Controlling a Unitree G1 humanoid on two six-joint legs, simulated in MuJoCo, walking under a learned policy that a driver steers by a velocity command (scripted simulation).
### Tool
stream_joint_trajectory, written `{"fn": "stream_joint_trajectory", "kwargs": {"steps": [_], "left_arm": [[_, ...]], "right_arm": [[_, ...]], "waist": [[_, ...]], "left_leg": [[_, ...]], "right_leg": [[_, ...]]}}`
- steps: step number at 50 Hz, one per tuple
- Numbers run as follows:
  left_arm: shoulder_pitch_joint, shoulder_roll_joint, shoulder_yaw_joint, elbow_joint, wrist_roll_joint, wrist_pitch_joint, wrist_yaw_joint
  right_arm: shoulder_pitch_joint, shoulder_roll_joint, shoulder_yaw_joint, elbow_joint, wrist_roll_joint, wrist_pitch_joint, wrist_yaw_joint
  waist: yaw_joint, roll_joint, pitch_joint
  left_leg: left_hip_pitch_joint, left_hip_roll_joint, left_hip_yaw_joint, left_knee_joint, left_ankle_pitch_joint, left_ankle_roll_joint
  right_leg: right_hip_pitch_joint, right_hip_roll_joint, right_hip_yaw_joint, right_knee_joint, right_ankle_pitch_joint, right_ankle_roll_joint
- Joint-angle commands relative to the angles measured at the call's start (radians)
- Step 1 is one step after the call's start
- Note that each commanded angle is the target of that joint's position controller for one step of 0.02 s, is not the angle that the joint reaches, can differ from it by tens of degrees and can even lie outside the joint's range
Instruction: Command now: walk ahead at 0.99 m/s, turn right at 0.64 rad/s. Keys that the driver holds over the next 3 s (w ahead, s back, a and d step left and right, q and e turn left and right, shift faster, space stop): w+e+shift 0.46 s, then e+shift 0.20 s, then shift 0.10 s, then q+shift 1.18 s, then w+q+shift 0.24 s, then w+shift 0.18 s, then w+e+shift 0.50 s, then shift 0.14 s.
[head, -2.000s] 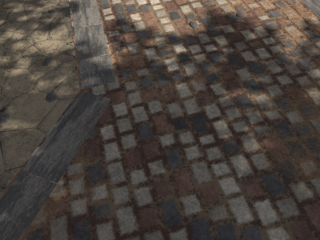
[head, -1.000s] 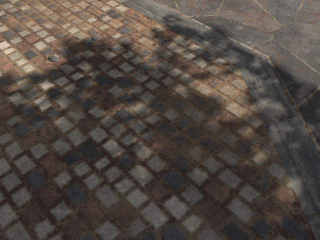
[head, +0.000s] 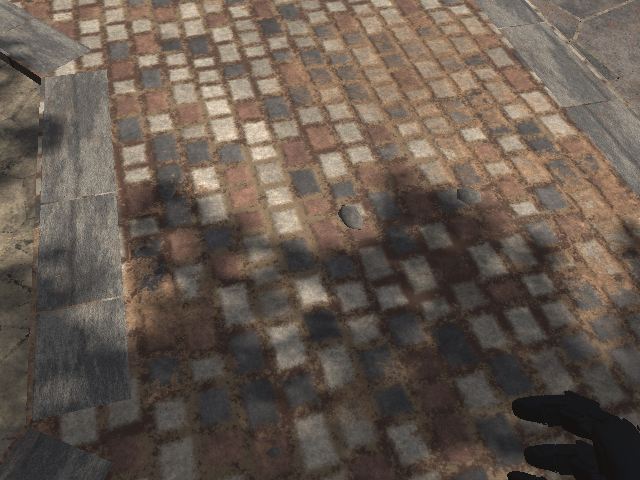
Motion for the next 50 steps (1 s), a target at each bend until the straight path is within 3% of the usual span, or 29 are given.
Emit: {"fn": "stream_joint_trajectory", "kwargs": {"steps": [1,4,5,6,7,8,9,11,13,16,20,22,24,26,27,28,29,30,31,32,33,35,38,41,43,46,48,49,50], "left_arm": [[-0.179,0.191,0.049,-0.132,-0.017,-0.040,-0.014],[-0.110,0.210,0.058,-0.110,-0.023,-0.028,-0.013],[-0.101,0.222,0.061,-0.103,-0.018,-0.024,-0.014],[-0.123,0.214,0.060,-0.109,-0.018,-0.029,-0.017],[-0.153,0.091,0.029,-0.144,-0.013,-0.040,-0.010],[-0.069,0.017,0.003,-0.209,-0.055,-0.032,-0.007],[-0.154,0.079,0.007,-0.184,-0.025,-0.008,0.002],[-0.299,0.082,0.014,-0.178,0.004,0.010,-0.019],[-0.300,0.043,0.005,-0.214,0.017,0.040,-0.043],[-0.425,0.013,-0.008,-0.282,0.017,0.067,-0.064],[-0.568,0.024,-0.032,-0.362,0.016,0.063,-0.091],[-0.603,0.019,-0.043,-0.376,0.017,0.061,-0.101],[-0.534,0.056,-0.034,-0.343,0.024,0.054,-0.092],[-0.200,0.117,-0.002,-0.244,0.033,0.037,-0.072],[-0.085,0.154,0.023,-0.186,0.032,0.035,-0.045],[-0.163,0.234,0.040,-0.199,0.025,0.039,-0.017],[-0.143,0.366,0.084,-0.249,0.032,0.058,-0.016],[-0.156,0.335,0.089,-0.274,0.006,0.069,0.000],[-0.207,0.299,0.081,-0.261,-0.008,0.070,0.013],[-0.263,0.241,0.066,-0.255,-0.007,0.068,0.017],[-0.292,0.204,0.053,-0.261,-0.017,0.062,0.022],[-0.314,0.156,0.033,-0.253,-0.019,0.047,0.016],[-0.305,0.160,0.036,-0.228,0.002,0.027,0.005],[-0.310,0.085,0.012,-0.199,-0.007,0.024,0.002],[-0.270,0.054,-0.005,-0.169,-0.011,0.020,0.004],[-0.251,0.072,-0.005,-0.145,0.018,0.022,0.013],[-0.271,0.108,0.006,-0.146,0.022,0.035,0.032],[-0.291,0.123,0.010,-0.154,0.013,0.042,0.042],[-0.299,0.142,0.017,-0.180,0.010,0.044,0.050]], "right_arm": [[-0.011,-0.089,-0.015,-0.052,0.024,-0.001,0.006],[0.034,-0.144,-0.044,-0.034,0.016,-0.006,-0.022],[0.151,-0.167,-0.061,0.002,0.010,-0.011,-0.036],[0.318,-0.206,-0.083,0.033,0.001,-0.017,-0.056],[0.539,-0.289,-0.114,0.053,-0.023,-0.019,-0.078],[0.480,-0.350,-0.129,0.052,-0.026,-0.005,-0.075],[0.372,-0.248,-0.120,0.038,-0.012,0.001,-0.073],[0.345,-0.120,-0.090,0.065,-0.005,-0.001,-0.056],[0.346,-0.117,-0.091,0.104,0.010,-0.015,-0.062],[0.381,-0.070,-0.082,0.153,0.033,-0.039,-0.046],[0.323,-0.102,-0.089,0.174,0.031,-0.052,-0.052],[0.358,-0.154,-0.097,0.188,0.030,-0.055,-0.056],[0.400,-0.206,-0.111,0.191,0.032,-0.038,-0.067],[0.362,-0.261,-0.125,0.170,0.036,-0.008,-0.080],[0.359,-0.246,-0.123,0.147,0.050,-0.010,-0.067],[0.453,-0.111,-0.094,0.144,0.025,-0.008,-0.047],[0.491,-0.161,-0.097,0.054,0.055,0.005,-0.064],[0.391,-0.192,-0.092,0.033,0.041,-0.004,-0.071],[0.341,-0.171,-0.081,0.017,0.040,-0.008,-0.069],[0.322,-0.161,-0.078,0.032,0.021,-0.004,-0.073],[0.332,-0.159,-0.077,0.036,0.006,0.014,-0.073],[0.364,-0.145,-0.077,0.043,-0.005,0.058,-0.075],[0.308,-0.085,-0.063,0.016,0.015,0.067,-0.077],[0.290,-0.042,-0.049,0.032,0.032,0.061,-0.067],[0.250,-0.037,-0.048,0.042,0.040,0.058,-0.060],[0.219,-0.081,-0.060,0.047,0.043,0.053,-0.056],[0.274,-0.128,-0.080,0.059,0.031,0.048,-0.048],[0.348,-0.138,-0.089,0.080,0.026,0.043,-0.044],[0.430,-0.186,-0.106,0.096,0.027,0.035,-0.044]], "waist": [[-0.094,-0.061,0.076],[-0.097,-0.029,0.001],[-0.154,0.001,-0.081],[-0.242,0.004,-0.176],[-0.311,0.141,-0.317],[-0.204,0.395,-0.409],[-0.189,0.206,-0.223],[-0.192,0.012,-0.018],[-0.132,0.130,-0.012],[-0.116,0.065,0.029],[-0.076,0.040,0.101],[-0.072,0.025,0.115],[-0.032,0.040,0.054],[0.127,0.050,-0.127],[0.143,-0.038,-0.191],[0.007,-0.195,-0.143],[0.020,-0.241,-0.427],[0.032,-0.033,-0.436],[-0.012,0.008,-0.279],[-0.068,0.083,-0.132],[-0.103,0.093,-0.063],[-0.150,0.114,-0.054],[-0.149,0.082,-0.105],[-0.121,-0.014,-0.133],[-0.082,-0.040,-0.104],[-0.061,-0.062,-0.043],[-0.089,-0.068,-0.027],[-0.128,-0.051,-0.037],[-0.158,0.021,-0.083]], "left_leg": [[0.418,-0.044,0.077,-0.161,0.226,-0.022],[0.468,-0.084,0.084,-0.276,0.115,-0.004],[0.603,-0.107,0.099,-0.293,0.044,0.007],[0.820,-0.033,0.048,-0.261,-0.029,0.027],[1.025,0.245,-0.256,-0.308,-0.421,0.061],[1.070,0.445,-0.795,-0.561,-0.692,0.149],[0.929,0.388,-0.722,-0.585,-0.730,0.153],[0.708,0.258,-0.284,-0.540,-0.203,0.096],[0.629,0.248,-0.207,-0.590,-0.157,0.111],[0.630,0.220,-0.008,-0.620,0.122,0.088],[0.548,0.135,0.255,-0.702,0.322,0.052],[0.546,0.136,0.336,-0.676,0.630,0.040],[0.646,0.137,0.353,-0.497,1.069,0.030],[0.576,0.171,0.320,-0.030,1.164,0.029],[0.418,0.108,0.325,0.280,0.811,-0.006],[0.122,-0.031,0.298,0.643,-0.369,-0.034],[-0.114,-0.128,0.116,0.974,-0.450,-0.072],[-0.154,-0.064,0.004,0.904,-0.313,-0.056],[-0.142,-0.034,-0.002,0.794,-0.274,-0.049],[-0.107,-0.002,0.010,0.698,-0.261,-0.049],[-0.041,0.016,0.004,0.631,-0.266,-0.058],[0.086,0.046,0.014,0.485,-0.274,-0.078],[0.164,0.019,0.060,0.265,-0.122,-0.057],[0.251,-0.013,0.103,0.039,0.143,-0.001],[0.252,-0.014,0.104,-0.051,0.237,0.019],[0.244,-0.030,0.081,-0.136,0.142,0.057],[0.264,-0.078,0.092,-0.202,0.010,0.091],[0.332,-0.091,0.087,-0.294,0.060,0.114],[0.455,-0.020,-0.036,-0.323,0.459,0.162]], "right_leg": [[-0.419,-0.215,0.253,-0.275,0.169,-0.142],[-0.189,-0.215,0.237,-0.047,0.468,-0.087],[-0.173,-0.173,0.197,0.161,0.592,-0.063],[-0.292,-0.130,0.166,0.421,0.538,-0.040],[-0.451,-0.075,0.097,0.777,0.080,-0.034],[-0.669,-0.035,0.004,1.027,-0.195,-0.021],[-0.770,-0.128,-0.017,1.086,-0.087,-0.029],[-0.720,-0.204,-0.023,0.974,0.002,-0.022],[-0.713,-0.236,-0.038,0.967,0.002,-0.002],[-0.786,-0.252,-0.063,0.940,0.057,-0.003],[-0.678,-0.223,-0.170,0.638,0.252,-0.024],[-0.535,-0.178,-0.262,0.481,0.290,-0.061],[-0.406,-0.079,-0.326,0.419,0.252,-0.086],[-0.015,-0.013,-0.272,0.345,0.277,-0.125],[0.209,-0.002,-0.204,0.254,0.366,-0.141],[0.349,-0.219,0.045,0.312,0.731,-0.168],[0.648,-0.450,0.522,0.253,0.958,-0.419],[0.571,-0.430,0.555,0.143,0.855,-0.381],[0.391,-0.392,0.490,0.086,0.766,-0.359],[0.199,-0.341,0.419,0.051,0.759,-0.316],[0.048,-0.307,0.356,0.032,0.843,-0.297],[-0.140,-0.283,0.266,0.010,0.971,-0.274],[-0.212,-0.205,0.155,0.043,1.105,-0.206],[-0.193,-0.138,0.027,0.037,0.990,-0.085],[-0.133,-0.166,0.019,0.008,0.879,-0.056],[-0.052,-0.247,0.020,0.036,0.859,-0.062],[0.011,-0.266,0.001,0.157,0.929,-0.059],[0.015,-0.244,-0.024,0.273,0.907,-0.043],[-0.054,-0.169,-0.070,0.475,0.698,-0.009]]}}
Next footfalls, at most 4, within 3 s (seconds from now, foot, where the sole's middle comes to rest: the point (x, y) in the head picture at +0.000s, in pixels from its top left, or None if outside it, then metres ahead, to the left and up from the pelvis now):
0.12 left None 0.32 0.17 -0.78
0.54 right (427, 402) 0.68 -0.15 -0.78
1.00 left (430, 310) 0.92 -0.16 -0.78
1.52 right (485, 349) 0.83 -0.29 -0.78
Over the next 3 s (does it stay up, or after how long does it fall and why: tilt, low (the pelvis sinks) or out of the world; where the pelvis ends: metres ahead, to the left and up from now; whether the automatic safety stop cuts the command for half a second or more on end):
stays up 1.40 0.12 0.00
